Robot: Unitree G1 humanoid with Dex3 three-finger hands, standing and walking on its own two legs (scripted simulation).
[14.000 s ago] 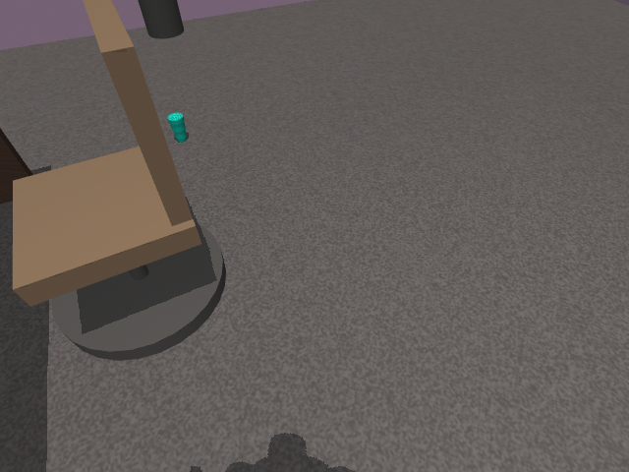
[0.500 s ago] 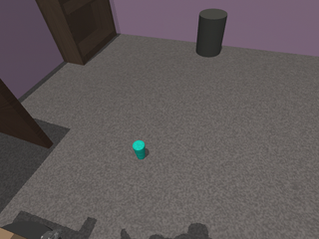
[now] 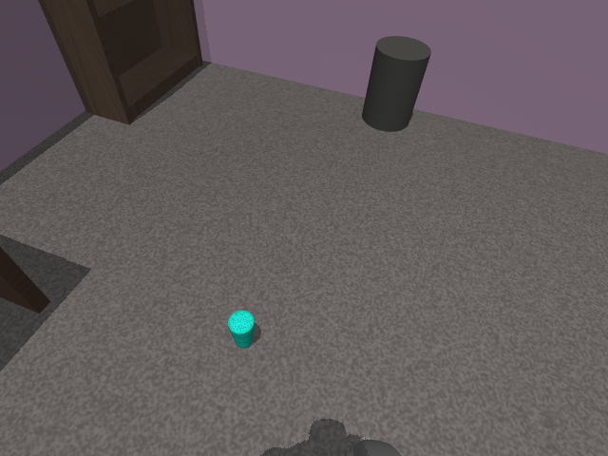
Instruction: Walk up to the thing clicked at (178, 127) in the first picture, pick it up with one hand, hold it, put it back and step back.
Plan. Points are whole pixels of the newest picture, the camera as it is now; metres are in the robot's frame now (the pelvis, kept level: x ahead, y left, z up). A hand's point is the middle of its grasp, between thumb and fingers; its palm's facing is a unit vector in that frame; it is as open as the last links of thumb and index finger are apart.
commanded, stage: walk up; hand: left
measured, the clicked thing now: (242, 331) +0.59 +0.19 -0.70
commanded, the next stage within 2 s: stand in 1.66 s
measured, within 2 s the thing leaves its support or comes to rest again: neither
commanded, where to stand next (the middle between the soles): +0.24 -0.02 m, yaw +1 degrees
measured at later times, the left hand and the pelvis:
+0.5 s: hand (150, 409) +0.21 +0.24 -0.14, palm faces -0.02 -0.91 -0.42, open 7.4 cm; pelvis +0.13 -0.04 -0.01, yaw +1 degrees
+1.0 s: hand (144, 413) +0.21 +0.25 -0.15, palm faces +0.03 -0.93 -0.37, open 7.4 cm; pelvis +0.15 -0.02 +0.00, yaw +2 degrees
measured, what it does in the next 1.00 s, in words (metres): walks ahead: right foot, then left foot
